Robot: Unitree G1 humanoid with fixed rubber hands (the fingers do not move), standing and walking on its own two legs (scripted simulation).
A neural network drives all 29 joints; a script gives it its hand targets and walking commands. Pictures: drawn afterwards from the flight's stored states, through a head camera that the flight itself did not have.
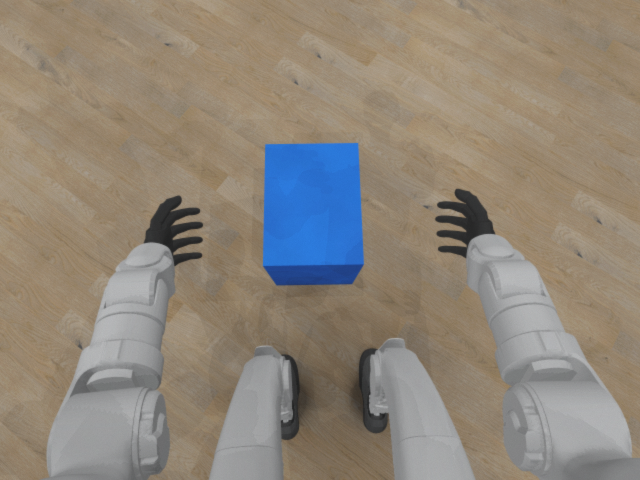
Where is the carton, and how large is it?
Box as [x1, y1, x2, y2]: [263, 143, 363, 284]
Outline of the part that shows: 357,143 265,144 263,266 276,284 352,283 362,266 363,255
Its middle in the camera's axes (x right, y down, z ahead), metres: -0.01 -0.05 +0.99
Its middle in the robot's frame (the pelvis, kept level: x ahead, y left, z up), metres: +0.55 +0.01 -0.54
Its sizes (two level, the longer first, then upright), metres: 0.282 0.212 0.286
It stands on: the floor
